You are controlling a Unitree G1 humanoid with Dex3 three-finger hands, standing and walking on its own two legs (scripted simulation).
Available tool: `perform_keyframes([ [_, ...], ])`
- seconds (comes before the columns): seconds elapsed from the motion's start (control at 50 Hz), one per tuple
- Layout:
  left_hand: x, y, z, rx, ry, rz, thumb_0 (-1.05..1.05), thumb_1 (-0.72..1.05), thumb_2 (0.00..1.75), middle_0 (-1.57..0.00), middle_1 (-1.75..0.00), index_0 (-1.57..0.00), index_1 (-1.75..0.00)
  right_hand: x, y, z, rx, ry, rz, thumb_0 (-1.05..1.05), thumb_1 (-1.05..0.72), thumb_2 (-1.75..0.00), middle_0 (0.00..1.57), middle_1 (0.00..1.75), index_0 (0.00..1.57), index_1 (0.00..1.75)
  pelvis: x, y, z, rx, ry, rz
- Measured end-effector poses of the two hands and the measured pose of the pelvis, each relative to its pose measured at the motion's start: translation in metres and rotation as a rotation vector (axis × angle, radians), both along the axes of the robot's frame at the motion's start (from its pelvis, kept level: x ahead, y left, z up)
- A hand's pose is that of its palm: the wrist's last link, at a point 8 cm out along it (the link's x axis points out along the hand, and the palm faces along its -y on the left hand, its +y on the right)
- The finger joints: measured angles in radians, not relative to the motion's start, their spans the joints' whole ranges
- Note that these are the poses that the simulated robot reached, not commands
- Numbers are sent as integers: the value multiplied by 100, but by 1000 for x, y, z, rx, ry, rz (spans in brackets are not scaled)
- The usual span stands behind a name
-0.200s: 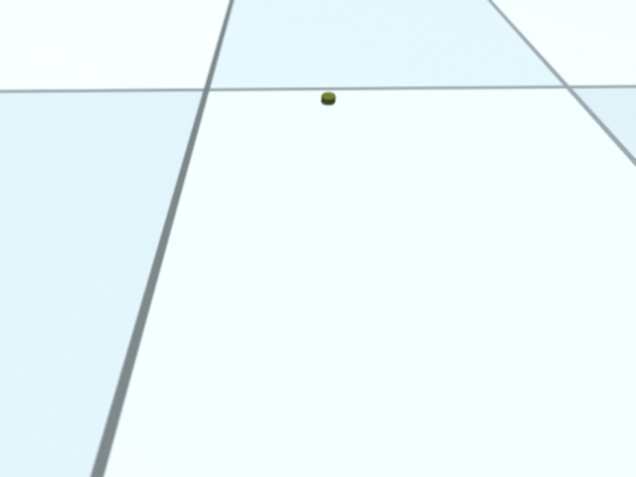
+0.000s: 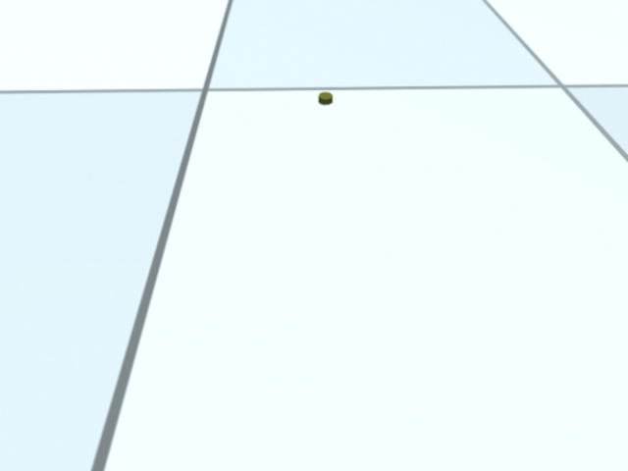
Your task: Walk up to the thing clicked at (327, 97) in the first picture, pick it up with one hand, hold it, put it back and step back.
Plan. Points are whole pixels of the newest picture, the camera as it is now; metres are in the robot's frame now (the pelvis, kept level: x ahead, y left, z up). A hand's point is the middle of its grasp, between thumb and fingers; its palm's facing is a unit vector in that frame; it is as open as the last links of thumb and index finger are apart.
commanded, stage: stand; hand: left
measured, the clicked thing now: (325, 98) +2.22 -0.09 -0.76
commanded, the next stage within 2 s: walk up in 0.92 s
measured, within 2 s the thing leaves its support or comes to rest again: neither
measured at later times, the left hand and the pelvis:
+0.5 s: hand out of the picture +0.08 +0.25 -0.15, palm faces -0.01 -0.94 -0.34, open 7.4 cm; pelvis +0.00 +0.00 +0.00, yaw +0 degrees
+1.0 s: hand out of the picture +0.09 +0.25 -0.15, palm faces -0.02 -0.95 -0.32, open 7.4 cm; pelvis +0.01 +0.00 +0.00, yaw -1 degrees
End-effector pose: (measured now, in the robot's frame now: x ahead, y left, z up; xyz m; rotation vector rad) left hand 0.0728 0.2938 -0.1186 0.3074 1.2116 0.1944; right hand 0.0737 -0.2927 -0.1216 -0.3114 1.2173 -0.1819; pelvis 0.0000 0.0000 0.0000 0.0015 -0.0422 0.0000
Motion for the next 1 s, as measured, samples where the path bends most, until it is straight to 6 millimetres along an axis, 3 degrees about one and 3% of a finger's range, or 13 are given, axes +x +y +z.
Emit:
perform_keyframes([
  [0.92,0,-1,1,6,16,5,0,90,90,-20,-30,-20,-30,0,-5,0,-4,19,-1,1,-90,-90,21,30,21,30,6,-4,1,0,5,1],
  [1.0,6,5,4,-11,-14,-10,0,90,90,-20,-30,-20,-30,5,-14,3,8,-38,-3,1,-90,-90,21,30,21,30,14,-5,-3,9,29,-22],
])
